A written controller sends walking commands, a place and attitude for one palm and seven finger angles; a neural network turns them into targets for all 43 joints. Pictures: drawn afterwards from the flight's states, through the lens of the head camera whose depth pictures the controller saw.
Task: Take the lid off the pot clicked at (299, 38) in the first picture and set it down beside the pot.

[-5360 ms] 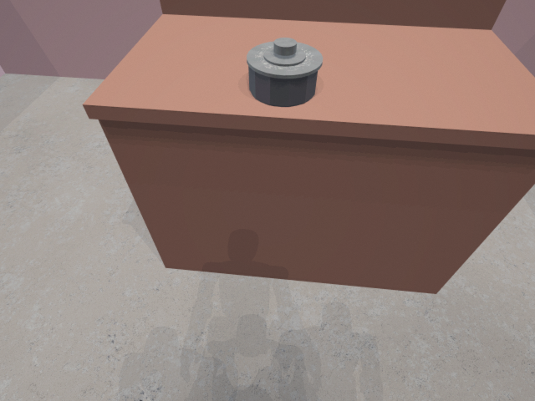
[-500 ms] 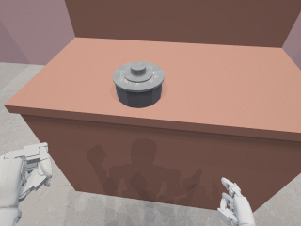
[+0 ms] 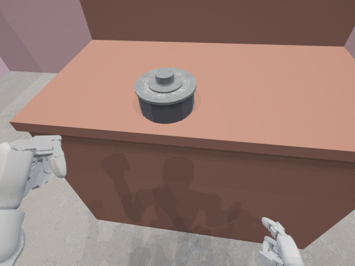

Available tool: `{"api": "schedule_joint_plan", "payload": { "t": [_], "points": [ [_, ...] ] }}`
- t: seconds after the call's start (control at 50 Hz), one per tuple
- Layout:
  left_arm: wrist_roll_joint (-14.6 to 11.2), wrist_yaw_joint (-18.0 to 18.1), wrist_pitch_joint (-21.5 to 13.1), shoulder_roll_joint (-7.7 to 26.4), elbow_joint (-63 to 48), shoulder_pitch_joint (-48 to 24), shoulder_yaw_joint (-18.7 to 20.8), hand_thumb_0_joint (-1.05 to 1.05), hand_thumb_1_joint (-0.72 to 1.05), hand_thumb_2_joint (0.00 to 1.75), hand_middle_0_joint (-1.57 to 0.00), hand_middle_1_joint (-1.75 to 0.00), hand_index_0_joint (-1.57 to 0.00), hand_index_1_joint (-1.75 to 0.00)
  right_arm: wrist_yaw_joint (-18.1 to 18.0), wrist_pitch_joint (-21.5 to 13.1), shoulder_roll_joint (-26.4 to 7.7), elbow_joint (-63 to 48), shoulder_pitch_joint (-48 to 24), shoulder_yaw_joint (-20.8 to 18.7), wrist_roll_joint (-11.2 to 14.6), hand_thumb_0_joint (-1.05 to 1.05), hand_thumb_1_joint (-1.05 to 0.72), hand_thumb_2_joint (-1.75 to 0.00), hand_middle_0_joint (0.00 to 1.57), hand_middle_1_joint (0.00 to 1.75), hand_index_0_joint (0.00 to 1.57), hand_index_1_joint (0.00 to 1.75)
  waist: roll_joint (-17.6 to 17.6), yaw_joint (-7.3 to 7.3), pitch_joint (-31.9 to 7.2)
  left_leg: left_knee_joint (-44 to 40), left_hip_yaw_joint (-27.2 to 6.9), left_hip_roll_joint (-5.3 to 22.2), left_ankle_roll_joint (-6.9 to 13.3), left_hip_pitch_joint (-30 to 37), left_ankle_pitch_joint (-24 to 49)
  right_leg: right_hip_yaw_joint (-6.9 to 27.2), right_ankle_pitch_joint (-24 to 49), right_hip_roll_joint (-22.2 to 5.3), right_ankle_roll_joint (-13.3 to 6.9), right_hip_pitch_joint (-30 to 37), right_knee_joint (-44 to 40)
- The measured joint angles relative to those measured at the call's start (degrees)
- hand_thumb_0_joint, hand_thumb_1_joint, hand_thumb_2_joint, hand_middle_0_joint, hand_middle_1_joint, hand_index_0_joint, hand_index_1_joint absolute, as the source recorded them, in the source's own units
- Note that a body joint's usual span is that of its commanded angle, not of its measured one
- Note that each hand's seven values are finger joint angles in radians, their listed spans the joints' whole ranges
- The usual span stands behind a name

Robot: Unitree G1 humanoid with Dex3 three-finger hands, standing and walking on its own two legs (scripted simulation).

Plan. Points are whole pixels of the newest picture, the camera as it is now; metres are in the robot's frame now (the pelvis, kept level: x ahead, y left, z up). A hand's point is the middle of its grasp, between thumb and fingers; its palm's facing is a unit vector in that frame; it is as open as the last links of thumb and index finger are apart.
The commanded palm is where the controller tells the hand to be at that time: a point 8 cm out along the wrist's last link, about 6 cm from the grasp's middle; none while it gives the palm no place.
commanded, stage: reach forward and open the fingers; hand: left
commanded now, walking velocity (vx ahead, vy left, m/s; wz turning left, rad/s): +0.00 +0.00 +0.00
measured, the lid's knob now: (164, 76) +0.55 +0.13 +0.16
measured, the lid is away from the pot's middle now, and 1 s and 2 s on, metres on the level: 0.00 0.00 0.00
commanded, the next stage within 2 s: move the open hand above the knob in 0.98 s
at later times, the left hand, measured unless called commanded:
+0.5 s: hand (50, 154) +0.23 +0.26 +0.19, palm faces +0.00 -0.02 -1.00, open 5.1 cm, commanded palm +0.20 +0.26 +0.25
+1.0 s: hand (55, 132) +0.26 +0.26 +0.21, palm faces -0.05 +0.00 -1.00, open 9.7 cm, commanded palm +0.23 +0.26 +0.28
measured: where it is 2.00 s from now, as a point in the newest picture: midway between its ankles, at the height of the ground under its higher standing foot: outside the picture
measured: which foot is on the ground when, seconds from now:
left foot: down 0.00-1.00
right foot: down 0.00-1.00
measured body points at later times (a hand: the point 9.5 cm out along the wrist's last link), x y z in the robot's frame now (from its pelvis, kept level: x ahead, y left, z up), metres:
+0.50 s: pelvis -0.01 -0.01 +0.00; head -0.02 -0.06 +0.45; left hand +0.22 +0.26 +0.24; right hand +0.24 -0.19 -0.08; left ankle +0.01 +0.11 -0.74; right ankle +0.00 -0.12 -0.74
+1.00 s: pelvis -0.04 +0.01 +0.00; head -0.05 -0.04 +0.45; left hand +0.26 +0.26 +0.27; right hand +0.18 -0.20 -0.09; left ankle +0.01 +0.11 -0.74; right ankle +0.00 -0.12 -0.74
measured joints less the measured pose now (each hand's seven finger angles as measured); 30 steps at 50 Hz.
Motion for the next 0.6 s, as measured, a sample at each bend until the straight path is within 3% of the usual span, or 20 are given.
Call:
{"api": "schedule_joint_plan", "payload": {
  "t": [0.04,0.1,0.18,0.4,0.6],
  "points": [
    [7.0,0.0,3.7,2.9,-0.9,-0.2,-1.1,0.01,0.83,0.93,-1.29,-1.44,-1.29,-1.43,0.6,3.1,-0.9,-0.7,-1.3,-0.2,0.4,0.01,-0.90,-0.90,0.21,0.30,0.20,0.30,0.8,0.27,-0.3,1.1,0.2,-0.2,0.1,-1.5,-0.3,0.2,-0.5,-0.2,0.1,-1.8,1.6],
    [14.4,-1.8,7.6,6.2,0.4,-2.3,-2.8,0.00,0.78,0.98,-1.28,-1.37,-1.28,-1.36,0.8,6.3,-1.9,-0.6,-3.7,-0.8,1.4,0.01,-0.90,-0.90,0.21,0.30,0.20,0.30,2.0,0.66,-0.6,2.1,0.1,-0.4,0.3,-3.0,-0.5,0.1,-1.0,-0.4,0.2,-3.4,3.0],
    [19.1,-6.5,10.5,8.5,4.7,-6.7,-5.0,0.00,0.68,1.04,-1.26,-1.25,-1.26,-1.25,0.6,8.1,-2.5,0.1,-6.1,-0.8,2.5,0.01,-0.91,-0.90,0.21,0.30,0.20,0.30,3.3,0.89,-1.1,1.9,-0.5,-0.8,0.4,-3.3,-0.1,-0.5,-1.1,-0.8,0.2,-3.6,3.2],
    [21.6,-21.3,10.6,12.1,14.3,-19.2,-9.6,0.00,0.35,1.26,-1.18,-0.88,-1.18,-0.88,-0.2,7.3,-1.7,0.2,-8.3,1.1,3.0,0.01,-0.91,-0.90,0.20,0.29,0.20,0.30,3.8,0.60,-1.0,-0.8,-1.9,-0.9,0.0,-0.7,1.7,-1.9,0.2,-0.8,-0.1,-0.5,0.5],
    [20.8,-30.4,7.6,15.8,19.0,-26.0,-9.5,0.00,0.02,1.47,-1.07,-0.53,-1.07,-0.53,0.4,7.5,-2.6,-0.2,-6.3,1.4,3.0,0.01,-0.91,-0.90,0.21,0.30,0.20,0.30,3.9,-0.41,-0.6,-1.9,-1.9,-0.6,0.0,-1.0,3.1,-1.9,1.9,-0.5,-0.2,-0.7,-1.1]
  ]
}}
